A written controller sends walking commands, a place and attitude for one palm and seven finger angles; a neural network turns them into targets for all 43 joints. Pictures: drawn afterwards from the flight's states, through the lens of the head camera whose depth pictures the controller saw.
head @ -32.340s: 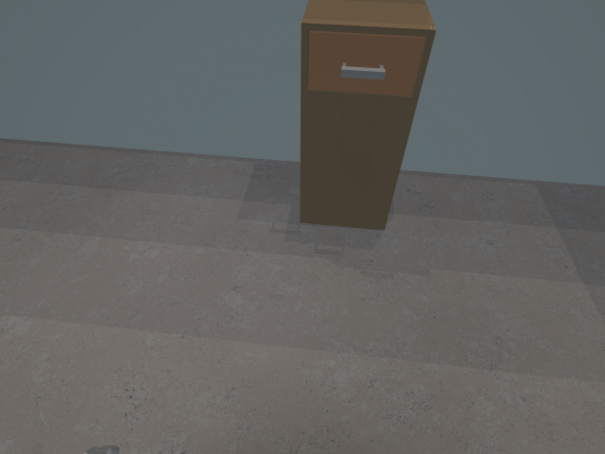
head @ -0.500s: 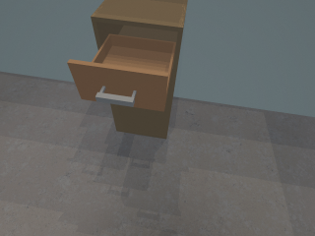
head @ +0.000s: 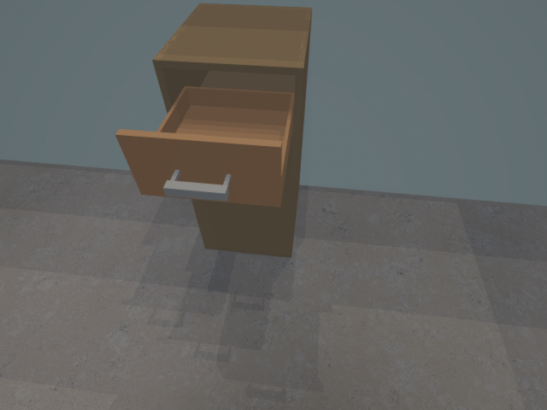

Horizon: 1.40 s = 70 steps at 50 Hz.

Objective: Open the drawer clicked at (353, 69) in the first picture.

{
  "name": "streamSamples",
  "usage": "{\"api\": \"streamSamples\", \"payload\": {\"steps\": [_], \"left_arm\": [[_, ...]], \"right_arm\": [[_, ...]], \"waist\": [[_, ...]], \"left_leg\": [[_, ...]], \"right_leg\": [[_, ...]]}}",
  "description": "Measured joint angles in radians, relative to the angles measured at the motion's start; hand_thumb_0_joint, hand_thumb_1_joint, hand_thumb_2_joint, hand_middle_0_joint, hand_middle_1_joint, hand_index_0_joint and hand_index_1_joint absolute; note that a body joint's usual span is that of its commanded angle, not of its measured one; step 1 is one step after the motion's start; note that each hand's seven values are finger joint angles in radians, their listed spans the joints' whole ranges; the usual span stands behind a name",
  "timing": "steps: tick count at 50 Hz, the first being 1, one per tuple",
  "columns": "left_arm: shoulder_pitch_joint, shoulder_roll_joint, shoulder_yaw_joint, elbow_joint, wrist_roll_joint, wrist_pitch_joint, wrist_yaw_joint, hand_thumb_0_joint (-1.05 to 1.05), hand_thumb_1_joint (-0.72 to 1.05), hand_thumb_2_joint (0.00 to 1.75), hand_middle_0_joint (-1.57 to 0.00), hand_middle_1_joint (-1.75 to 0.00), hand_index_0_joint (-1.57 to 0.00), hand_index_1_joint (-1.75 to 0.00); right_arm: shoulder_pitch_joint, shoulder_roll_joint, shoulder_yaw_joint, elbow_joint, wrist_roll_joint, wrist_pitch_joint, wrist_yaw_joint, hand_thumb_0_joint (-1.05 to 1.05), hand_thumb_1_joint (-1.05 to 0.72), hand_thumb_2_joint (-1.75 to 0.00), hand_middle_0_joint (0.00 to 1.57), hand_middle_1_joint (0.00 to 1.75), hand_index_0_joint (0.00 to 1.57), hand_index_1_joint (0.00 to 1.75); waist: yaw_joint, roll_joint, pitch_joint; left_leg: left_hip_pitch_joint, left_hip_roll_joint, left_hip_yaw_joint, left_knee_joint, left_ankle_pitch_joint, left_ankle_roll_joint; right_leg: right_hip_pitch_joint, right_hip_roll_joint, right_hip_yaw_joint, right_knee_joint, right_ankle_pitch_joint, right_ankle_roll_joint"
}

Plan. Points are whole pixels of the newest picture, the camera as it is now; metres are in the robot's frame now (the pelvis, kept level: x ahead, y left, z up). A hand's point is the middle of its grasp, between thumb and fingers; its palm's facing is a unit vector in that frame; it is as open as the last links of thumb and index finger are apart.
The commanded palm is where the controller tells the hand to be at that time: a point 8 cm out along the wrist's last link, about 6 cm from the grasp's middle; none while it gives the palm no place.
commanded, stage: let the arm hang, fingers relaxed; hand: left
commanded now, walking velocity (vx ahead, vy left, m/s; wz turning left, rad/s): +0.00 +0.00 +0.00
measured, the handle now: (199, 183) +0.56 +0.19 -0.02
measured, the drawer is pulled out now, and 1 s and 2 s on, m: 0.29 0.29 0.29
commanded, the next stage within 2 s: look to check the result in 0.16 s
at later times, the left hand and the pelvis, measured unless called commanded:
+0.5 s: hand out of the picture -0.01 +0.15 -0.18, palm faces +0.04 -0.99 -0.17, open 7.4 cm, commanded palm none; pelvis +0.01 -0.01 +0.00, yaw +0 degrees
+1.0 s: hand out of the picture +0.01 +0.15 -0.18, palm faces +0.03 -0.98 -0.17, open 7.4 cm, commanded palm none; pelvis +0.02 -0.01 +0.00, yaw +0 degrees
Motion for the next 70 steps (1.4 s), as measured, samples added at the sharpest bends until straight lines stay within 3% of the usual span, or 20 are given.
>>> {"api": "streamSamples", "payload": {"steps": [24, 70], "left_arm": [[0.011, 0.006, 0.007, 0.022, -0.006, -0.003, -0.002, 0.00, 0.91, 0.90, -0.20, -0.29, -0.20, -0.30], [-0.005, 0.011, 0.011, 0.024, -0.006, -0.008, -0.002, 0.00, 0.91, 0.90, -0.20, -0.29, -0.20, -0.30]], "right_arm": [[-0.020, -0.021, -0.009, 0.004, 0.003, -0.002, -0.009, 0.00, -0.91, -0.90, 0.20, 0.30, 0.19, 0.30], [-0.036, -0.022, -0.008, 0.012, 0.004, -0.008, -0.012, 0.00, -0.91, -0.90, 0.20, 0.30, 0.20, 0.30]], "waist": [[0.004, -0.014, 0.023], [0.004, -0.019, 0.028]], "left_leg": [[0.014, 0.017, -0.007, -0.004, -0.011, -0.014], [0.040, 0.012, 0.003, -0.029, -0.022, -0.011]], "right_leg": [[0.023, 0.017, -0.006, -0.025, 0.000, -0.013], [0.044, 0.012, 0.005, -0.044, -0.010, -0.008]]}}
